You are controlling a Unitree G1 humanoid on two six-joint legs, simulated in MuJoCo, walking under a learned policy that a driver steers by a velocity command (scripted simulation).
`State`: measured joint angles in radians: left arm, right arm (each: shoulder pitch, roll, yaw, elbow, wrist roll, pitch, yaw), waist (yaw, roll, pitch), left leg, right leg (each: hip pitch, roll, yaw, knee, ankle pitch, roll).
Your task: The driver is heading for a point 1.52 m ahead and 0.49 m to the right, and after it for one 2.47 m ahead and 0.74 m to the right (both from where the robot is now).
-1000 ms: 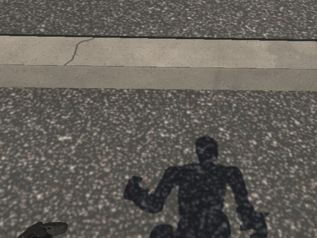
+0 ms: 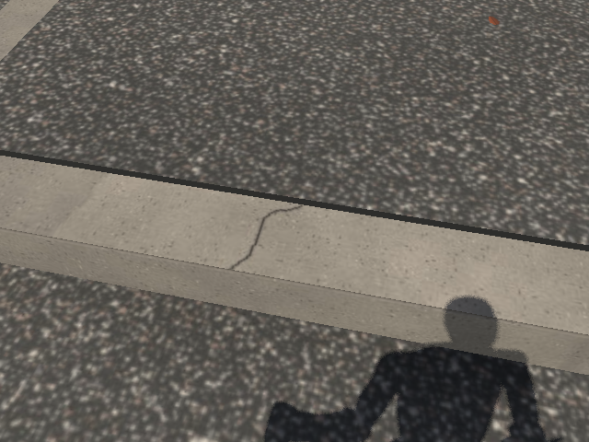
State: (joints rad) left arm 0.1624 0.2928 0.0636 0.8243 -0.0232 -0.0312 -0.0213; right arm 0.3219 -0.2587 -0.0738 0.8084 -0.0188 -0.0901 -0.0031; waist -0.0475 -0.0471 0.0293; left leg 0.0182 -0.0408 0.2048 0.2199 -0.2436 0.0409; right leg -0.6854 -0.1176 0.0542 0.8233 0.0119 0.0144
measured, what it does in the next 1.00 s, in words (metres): walks ahead, turning right: right foot, then left foot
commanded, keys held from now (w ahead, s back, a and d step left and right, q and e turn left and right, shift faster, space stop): w+e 0.74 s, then w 0.26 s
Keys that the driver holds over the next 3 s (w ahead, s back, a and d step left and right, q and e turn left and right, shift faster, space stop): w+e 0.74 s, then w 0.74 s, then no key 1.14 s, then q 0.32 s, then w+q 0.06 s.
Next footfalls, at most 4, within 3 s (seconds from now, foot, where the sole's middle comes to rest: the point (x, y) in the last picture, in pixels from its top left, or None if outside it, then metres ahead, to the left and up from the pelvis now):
0.16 right None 0.26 -0.12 -0.78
0.66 left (299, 409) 0.57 -0.01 -0.78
1.12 right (401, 396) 0.59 -0.25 -0.78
1.56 left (387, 242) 0.91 -0.25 -0.61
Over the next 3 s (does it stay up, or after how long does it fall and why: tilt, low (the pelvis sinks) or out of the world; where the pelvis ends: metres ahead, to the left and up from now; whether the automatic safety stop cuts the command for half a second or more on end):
stays up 0.86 -0.32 0.16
